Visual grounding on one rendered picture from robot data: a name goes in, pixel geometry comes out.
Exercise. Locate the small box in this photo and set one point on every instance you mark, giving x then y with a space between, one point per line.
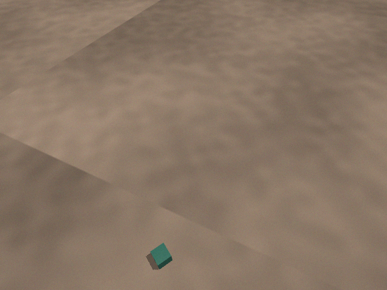
161 255

